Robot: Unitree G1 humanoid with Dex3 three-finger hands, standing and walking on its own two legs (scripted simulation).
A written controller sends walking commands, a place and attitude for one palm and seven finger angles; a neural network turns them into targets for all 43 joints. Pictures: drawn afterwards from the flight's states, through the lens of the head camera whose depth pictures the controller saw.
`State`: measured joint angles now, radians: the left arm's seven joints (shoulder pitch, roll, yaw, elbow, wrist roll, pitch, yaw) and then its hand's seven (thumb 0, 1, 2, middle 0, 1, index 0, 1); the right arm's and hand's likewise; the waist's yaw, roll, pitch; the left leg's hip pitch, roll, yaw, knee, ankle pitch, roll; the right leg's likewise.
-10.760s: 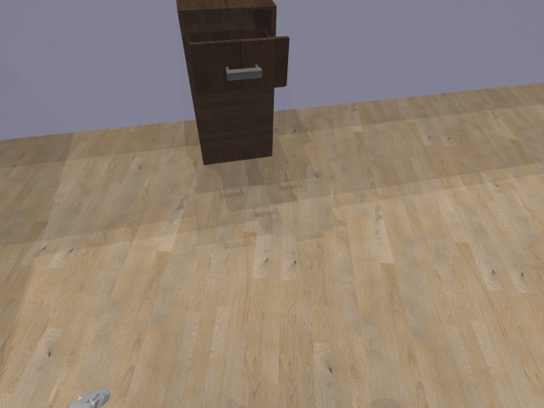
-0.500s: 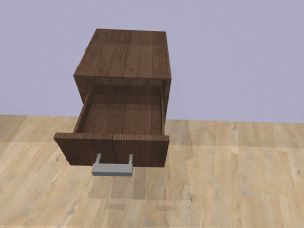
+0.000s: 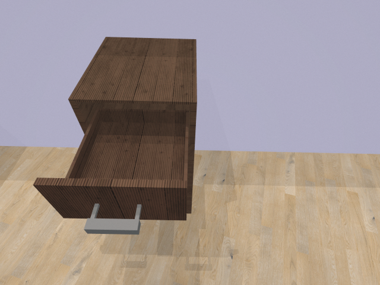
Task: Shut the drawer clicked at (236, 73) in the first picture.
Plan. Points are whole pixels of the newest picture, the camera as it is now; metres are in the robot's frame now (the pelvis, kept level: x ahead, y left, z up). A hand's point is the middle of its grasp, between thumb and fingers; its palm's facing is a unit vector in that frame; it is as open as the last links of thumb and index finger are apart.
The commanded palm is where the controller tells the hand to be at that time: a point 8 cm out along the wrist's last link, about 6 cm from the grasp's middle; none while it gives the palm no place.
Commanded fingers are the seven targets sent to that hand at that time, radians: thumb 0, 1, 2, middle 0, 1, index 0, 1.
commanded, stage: come to a stop and stand still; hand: left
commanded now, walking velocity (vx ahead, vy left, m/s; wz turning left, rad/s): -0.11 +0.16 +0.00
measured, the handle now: (115, 217) +0.29 +0.20 -0.08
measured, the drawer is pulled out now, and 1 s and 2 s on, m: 0.30 0.30 0.30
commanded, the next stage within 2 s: look again from close up in 1.16 s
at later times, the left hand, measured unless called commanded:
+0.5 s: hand out of the picture -0.03 +0.23 -0.18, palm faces +0.01 -0.97 -0.25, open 7.4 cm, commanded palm none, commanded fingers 0.00 0.90 0.90 -0.20 -0.30 -0.20 -0.30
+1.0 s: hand out of the picture -0.17 +0.24 -0.17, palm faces +0.05 -0.98 -0.18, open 7.4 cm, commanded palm none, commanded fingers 0.00 0.90 0.90 -0.20 -0.30 -0.20 -0.30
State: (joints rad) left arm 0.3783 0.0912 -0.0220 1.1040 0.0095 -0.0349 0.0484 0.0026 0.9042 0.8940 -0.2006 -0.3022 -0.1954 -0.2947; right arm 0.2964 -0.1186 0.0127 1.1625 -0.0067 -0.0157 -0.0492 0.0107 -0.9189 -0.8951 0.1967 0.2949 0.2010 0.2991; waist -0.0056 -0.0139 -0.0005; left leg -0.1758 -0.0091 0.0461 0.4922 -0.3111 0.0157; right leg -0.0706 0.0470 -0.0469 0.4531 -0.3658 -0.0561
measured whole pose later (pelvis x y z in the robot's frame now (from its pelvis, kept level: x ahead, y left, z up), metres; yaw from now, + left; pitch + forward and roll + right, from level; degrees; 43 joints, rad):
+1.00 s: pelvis -0.11 +0.07 +0.00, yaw +1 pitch -2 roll -1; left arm 0.43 0.15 -0.01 1.08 0.03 0.02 0.03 0.00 0.90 0.89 -0.20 -0.30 -0.19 -0.29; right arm 0.30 -0.16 0.00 1.06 -0.01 0.01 -0.01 0.01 -0.91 -0.90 0.20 0.30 0.20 0.30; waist 0.01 0.01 0.01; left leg -0.28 -0.09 0.04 0.42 -0.14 0.10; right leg -0.21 0.00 0.02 0.48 -0.30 -0.01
